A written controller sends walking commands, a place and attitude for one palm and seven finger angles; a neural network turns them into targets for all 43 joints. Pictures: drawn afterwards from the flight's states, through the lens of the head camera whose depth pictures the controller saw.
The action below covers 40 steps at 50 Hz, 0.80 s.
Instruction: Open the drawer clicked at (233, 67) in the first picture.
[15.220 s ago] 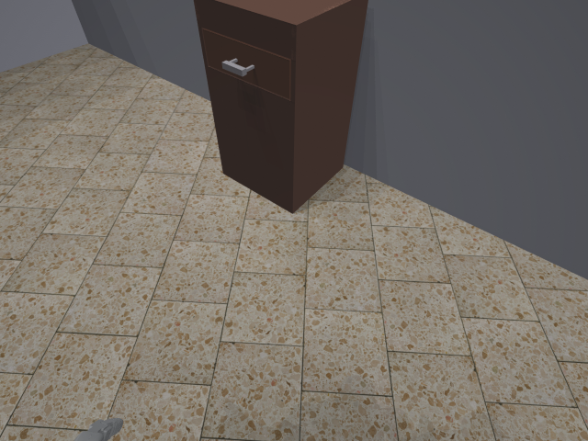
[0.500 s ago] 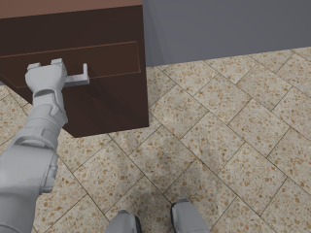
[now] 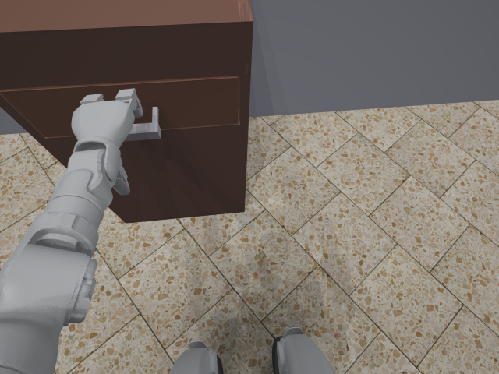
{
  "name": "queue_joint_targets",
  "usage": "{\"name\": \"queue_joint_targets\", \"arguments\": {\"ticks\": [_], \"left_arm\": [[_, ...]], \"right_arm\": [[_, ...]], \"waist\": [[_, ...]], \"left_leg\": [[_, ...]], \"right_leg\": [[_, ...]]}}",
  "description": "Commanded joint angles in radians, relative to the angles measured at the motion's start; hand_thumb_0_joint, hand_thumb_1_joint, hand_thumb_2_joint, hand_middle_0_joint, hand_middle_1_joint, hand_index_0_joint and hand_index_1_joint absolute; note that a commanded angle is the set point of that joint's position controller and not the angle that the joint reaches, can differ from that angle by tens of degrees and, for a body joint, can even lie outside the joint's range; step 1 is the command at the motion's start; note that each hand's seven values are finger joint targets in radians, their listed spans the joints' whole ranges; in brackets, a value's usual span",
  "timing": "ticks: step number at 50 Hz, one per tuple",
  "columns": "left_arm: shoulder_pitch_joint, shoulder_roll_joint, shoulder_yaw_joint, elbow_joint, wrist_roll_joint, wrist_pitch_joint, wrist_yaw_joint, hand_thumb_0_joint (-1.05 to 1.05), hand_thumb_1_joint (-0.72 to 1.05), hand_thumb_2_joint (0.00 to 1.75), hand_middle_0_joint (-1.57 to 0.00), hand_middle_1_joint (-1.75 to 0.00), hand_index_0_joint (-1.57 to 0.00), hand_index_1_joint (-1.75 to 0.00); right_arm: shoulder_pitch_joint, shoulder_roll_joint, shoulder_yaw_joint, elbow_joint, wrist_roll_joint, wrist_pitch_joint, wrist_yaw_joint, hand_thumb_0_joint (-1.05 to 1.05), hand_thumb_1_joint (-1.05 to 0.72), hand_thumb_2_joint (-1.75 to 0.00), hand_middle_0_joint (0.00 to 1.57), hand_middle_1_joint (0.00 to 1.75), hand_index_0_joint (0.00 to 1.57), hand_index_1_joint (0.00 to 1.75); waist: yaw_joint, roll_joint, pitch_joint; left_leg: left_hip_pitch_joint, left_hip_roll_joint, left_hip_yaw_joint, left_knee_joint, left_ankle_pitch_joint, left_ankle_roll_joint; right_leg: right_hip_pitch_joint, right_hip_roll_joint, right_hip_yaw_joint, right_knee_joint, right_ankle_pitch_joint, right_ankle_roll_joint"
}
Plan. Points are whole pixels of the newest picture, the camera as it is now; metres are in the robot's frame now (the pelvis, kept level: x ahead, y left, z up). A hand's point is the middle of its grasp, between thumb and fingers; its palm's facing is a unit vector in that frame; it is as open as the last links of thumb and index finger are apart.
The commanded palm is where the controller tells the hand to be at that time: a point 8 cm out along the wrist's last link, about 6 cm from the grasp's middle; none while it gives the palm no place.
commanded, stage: move the hooked fingers above the handle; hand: left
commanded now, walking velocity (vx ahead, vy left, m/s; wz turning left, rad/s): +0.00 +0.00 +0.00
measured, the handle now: (133, 123) +0.58 +0.19 -0.06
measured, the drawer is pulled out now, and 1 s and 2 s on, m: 0.00 0.00 0.00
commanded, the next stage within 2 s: none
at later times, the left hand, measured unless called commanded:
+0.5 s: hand (124, 125) +0.52 +0.18 +0.01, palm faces -0.02 -0.05 -1.00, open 13.8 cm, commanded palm +0.51 +0.18 +0.05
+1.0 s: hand (110, 125) +0.53 +0.21 +0.01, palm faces +0.03 +0.08 -1.00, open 13.8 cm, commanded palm +0.50 +0.18 +0.05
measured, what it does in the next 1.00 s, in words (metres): stands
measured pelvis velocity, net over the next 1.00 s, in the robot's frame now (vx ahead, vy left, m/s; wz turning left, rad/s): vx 0.00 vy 0.00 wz -0.01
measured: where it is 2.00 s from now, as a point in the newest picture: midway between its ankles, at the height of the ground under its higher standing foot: outside the picture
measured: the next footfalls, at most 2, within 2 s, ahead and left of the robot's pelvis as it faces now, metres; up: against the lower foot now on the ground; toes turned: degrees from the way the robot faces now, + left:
none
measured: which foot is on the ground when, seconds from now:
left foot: down 0.00-1.00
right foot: down 0.00-1.00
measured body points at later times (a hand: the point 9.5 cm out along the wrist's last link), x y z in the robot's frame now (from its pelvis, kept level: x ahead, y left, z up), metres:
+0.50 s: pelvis +0.01 -0.01 +0.00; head +0.14 +0.00 +0.43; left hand +0.52 +0.18 +0.07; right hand -0.02 -0.27 -0.13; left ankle -0.01 +0.10 -0.68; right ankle +0.02 -0.13 -0.68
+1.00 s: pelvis +0.00 +0.00 -0.01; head +0.14 -0.01 +0.42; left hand +0.52 +0.20 +0.06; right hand -0.01 -0.28 -0.14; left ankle -0.02 +0.10 -0.68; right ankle +0.02 -0.13 -0.68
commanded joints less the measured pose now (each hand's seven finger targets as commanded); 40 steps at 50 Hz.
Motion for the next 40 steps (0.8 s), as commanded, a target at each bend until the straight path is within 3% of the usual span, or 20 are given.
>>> {"name": "queue_joint_targets", "arguments": {"ticks": [1, 3, 4, 7, 9, 11, 14, 17, 19, 20, 21, 23, 26, 27, 30, 33, 35, 37, 39, 40], "left_arm": [[-0.505, 0.074, -0.017, -0.145, 0.078, -0.144, 0.087, 0.00, -0.50, 0.30, -0.30, -1.20, -0.30, -1.20], [-0.457, 0.133, 0.055, -0.023, 0.098, -0.111, 0.158, 0.00, -0.50, 0.30, -0.30, -1.20, -0.30, -1.20], [-0.437, 0.190, 0.112, 0.022, 0.095, -0.079, 0.187, 0.00, -0.50, 0.30, -0.30, -1.20, -0.30, -1.20], [-0.370, 0.224, 0.133, 0.101, 0.112, 0.047, 0.252, 0.00, -0.50, 0.30, -0.30, -1.20, -0.30, -1.20], [-0.378, 0.246, 0.133, 0.098, 0.130, 0.116, 0.257, 0.00, -0.50, 0.30, -0.30, -1.20, -0.30, -1.20], [-0.432, 0.261, 0.113, 0.039, 0.129, 0.149, 0.236, 0.00, -0.50, 0.30, -0.30, -1.20, -0.30, -1.20], [-0.580, 0.287, 0.116, -0.144, 0.079, 0.085, 0.167, 0.00, -0.50, 0.30, -0.30, -1.20, -0.30, -1.20], [-0.610, 0.280, 0.123, -0.312, 0.045, -0.041, 0.116, 0.00, -0.50, 0.30, -0.30, -1.20, -0.30, -1.20], [-0.586, 0.242, 0.101, -0.313, 0.055, -0.096, 0.123, 0.00, -0.50, 0.30, -0.30, -1.20, -0.30, -1.20], [-0.539, 0.221, 0.097, -0.251, 0.067, -0.105, 0.136, 0.00, -0.50, 0.30, -0.30, -1.20, -0.30, -1.20], [-0.484, 0.205, 0.096, -0.177, 0.075, -0.101, 0.150, 0.00, -0.50, 0.30, -0.30, -1.20, -0.30, -1.20], [-0.441, 0.193, 0.098, -0.079, 0.086, -0.073, 0.186, 0.00, -0.50, 0.30, -0.30, -1.20, -0.30, -1.20], [-0.346, 0.198, 0.106, 0.059, 0.092, 0.014, 0.208, 0.00, -0.50, 0.30, -0.30, -1.20, -0.30, -1.20], [-0.359, 0.170, 0.075, 0.067, 0.095, 0.039, 0.206, 0.00, -0.50, 0.30, -0.30, -1.20, -0.30, -1.20], [-0.354, 0.188, 0.079, 0.033, 0.089, 0.071, 0.168, 0.00, -0.50, 0.30, -0.30, -1.20, -0.30, -1.20], [-0.421, 0.158, 0.056, -0.125, 0.068, 0.011, 0.123, 0.00, -0.50, 0.30, -0.30, -1.20, -0.30, -1.20], [-0.487, 0.166, 0.066, -0.216, 0.060, -0.061, 0.122, 0.00, -0.50, 0.30, -0.30, -1.20, -0.30, -1.20], [-0.532, 0.201, 0.096, -0.268, 0.075, -0.118, 0.151, 0.00, -0.50, 0.30, -0.30, -1.20, -0.30, -1.20], [-0.556, 0.278, 0.157, -0.285, 0.099, -0.139, 0.205, 0.00, -0.50, 0.30, -0.30, -1.20, -0.30, -1.20], [-0.551, 0.257, 0.146, -0.244, 0.114, -0.131, 0.238, 0.00, -0.50, 0.30, -0.30, -1.20, -0.30, -1.20]], "right_arm": [[0.196, -0.176, -0.069, 0.021, -0.005, -0.036, -0.028, 0.00, -0.90, -0.90, 0.20, 0.30, 0.20, 0.30], [0.184, -0.182, -0.053, 0.024, -0.012, -0.025, -0.009, 0.00, -0.90, -0.90, 0.20, 0.30, 0.20, 0.30], [0.176, -0.191, -0.045, 0.018, -0.015, -0.018, 0.002, 0.00, -0.90, -0.90, 0.20, 0.30, 0.20, 0.30], [0.151, -0.189, -0.033, -0.029, -0.017, 0.005, 0.026, 0.00, -0.90, -0.90, 0.20, 0.30, 0.20, 0.30], [0.136, -0.196, -0.032, -0.051, -0.015, 0.021, 0.037, 0.00, -0.90, -0.90, 0.20, 0.30, 0.20, 0.30], [0.137, -0.200, -0.036, -0.078, -0.004, 0.031, 0.035, 0.00, -0.90, -0.90, 0.20, 0.30, 0.20, 0.30], [0.153, -0.197, -0.051, -0.086, 0.003, 0.017, 0.013, 0.00, -0.90, -0.90, 0.20, 0.30, 0.20, 0.30], [0.181, -0.190, -0.072, -0.068, 0.000, -0.008, -0.010, 0.00, -0.90, -0.90, 0.20, 0.30, 0.20, 0.30], [0.188, -0.182, -0.074, -0.040, -0.006, -0.021, -0.020, 0.00, -0.90, -0.90, 0.20, 0.30, 0.20, 0.30], [0.194, -0.184, -0.074, -0.016, -0.008, -0.023, -0.020, 0.00, -0.90, -0.90, 0.20, 0.30, 0.20, 0.30], [0.193, -0.186, -0.069, 0.001, -0.009, -0.022, -0.015, 0.00, -0.90, -0.90, 0.20, 0.30, 0.20, 0.30], [0.187, -0.188, -0.061, 0.014, -0.012, -0.015, -0.002, 0.00, -0.90, -0.90, 0.20, 0.30, 0.20, 0.30], [0.175, -0.193, -0.052, 0.000, -0.006, 0.000, 0.019, 0.00, -0.90, -0.90, 0.20, 0.30, 0.20, 0.30], [0.174, -0.191, -0.051, -0.008, -0.003, 0.004, 0.023, 0.00, -0.90, -0.90, 0.20, 0.30, 0.20, 0.30], [0.176, -0.196, -0.055, -0.033, 0.003, 0.015, 0.030, 0.00, -0.90, -0.90, 0.20, 0.30, 0.20, 0.30], [0.170, -0.182, -0.066, -0.056, 0.004, 0.009, 0.017, 0.00, -0.90, -0.90, 0.20, 0.30, 0.20, 0.30], [0.172, -0.180, -0.073, -0.048, -0.001, -0.002, 0.006, 0.00, -0.90, -0.90, 0.20, 0.30, 0.20, 0.30], [0.169, -0.181, -0.076, -0.035, -0.007, -0.014, -0.005, 0.00, -0.90, -0.90, 0.20, 0.30, 0.20, 0.30], [0.157, -0.185, -0.070, -0.019, -0.016, -0.019, -0.007, 0.00, -0.90, -0.90, 0.20, 0.30, 0.20, 0.30], [0.154, -0.181, -0.066, -0.011, -0.019, -0.021, -0.004, 0.00, -0.90, -0.90, 0.20, 0.30, 0.20, 0.30]], "waist": [[-0.099, 0.074, -0.365], [-0.080, 0.065, -0.283], [-0.049, 0.071, -0.299], [-0.022, 0.071, -0.355], [-0.010, 0.070, -0.434], [-0.029, 0.047, -0.506], [-0.067, 0.021, -0.662], [-0.069, 0.057, -0.777], [-0.082, 0.061, -0.700], [-0.083, 0.055, -0.618], [-0.074, 0.051, -0.520], [-0.065, 0.052, -0.413], [-0.040, 0.033, -0.382], [-0.049, 0.038, -0.376], [-0.037, 0.035, -0.449], [-0.044, 0.042, -0.555], [-0.059, 0.050, -0.563], [-0.061, 0.062, -0.565], [-0.041, 0.100, -0.545], [-0.054, 0.101, -0.517]], "left_leg": [[0.390, -0.001, -0.085, -0.027, 0.446, -0.003], [0.274, -0.008, -0.079, -0.032, 0.380, -0.004], [0.238, -0.015, -0.065, -0.038, 0.387, -0.005], [0.181, -0.029, -0.021, -0.034, 0.428, -0.001], [0.186, -0.032, -0.008, -0.029, 0.458, 0.000], [0.212, -0.030, 0.000, -0.035, 0.447, 0.006], [0.289, -0.025, -0.017, -0.030, 0.447, 0.019], [0.420, -0.019, -0.041, -0.030, 0.521, 0.020], [0.430, -0.016, -0.046, -0.020, 0.540, 0.019], [0.403, -0.011, -0.051, -0.018, 0.521, 0.016], [0.357, -0.011, -0.049, -0.020, 0.491, 0.014], [0.284, -0.017, -0.041, -0.031, 0.434, 0.010], [0.230, -0.028, -0.017, -0.047, 0.429, 0.007], [0.229, -0.027, -0.012, -0.054, 0.429, 0.006], [0.263, -0.029, 0.000, -0.059, 0.463, 0.010], [0.338, -0.025, -0.010, -0.055, 0.499, 0.013], [0.373, -0.017, -0.028, -0.049, 0.491, 0.014], [0.380, -0.015, -0.041, -0.040, 0.480, 0.014], [0.356, -0.019, -0.047, -0.029, 0.479, 0.006], [0.334, -0.021, -0.051, -0.024, 0.458, 0.005]], "right_leg": [[0.047, 0.065, -0.031, -0.045, 0.203, -0.045], [0.032, 0.062, -0.039, -0.024, 0.164, -0.057], [0.063, 0.063, -0.038, -0.012, 0.175, -0.062], [0.161, 0.062, -0.034, 0.006, 0.260, -0.062], [0.234, 0.064, -0.025, 0.017, 0.322, -0.059], [0.302, 0.065, -0.014, -0.001, 0.358, -0.048], [0.386, 0.060, 0.008, -0.017, 0.409, -0.033], [0.392, 0.057, 0.018, -0.032, 0.440, -0.028], [0.320, 0.059, 0.011, -0.037, 0.417, -0.030], [0.265, 0.059, 0.001, -0.037, 0.376, -0.031], [0.221, 0.062, -0.006, -0.037, 0.339, -0.036], [0.190, 0.063, -0.014, -0.039, 0.290, -0.043], [0.227, 0.066, -0.018, -0.039, 0.309, -0.049], [0.231, 0.067, -0.019, -0.043, 0.318, -0.048], [0.310, 0.068, -0.009, -0.049, 0.381, -0.046], [0.358, 0.066, 0.004, -0.055, 0.422, -0.039], [0.320, 0.064, 0.005, -0.053, 0.390, -0.037], [0.278, 0.062, 0.005, -0.040, 0.354, -0.040], [0.234, 0.061, -0.001, -0.014, 0.325, -0.047], [0.202, 0.061, -0.008, -0.009, 0.297, -0.048]]}}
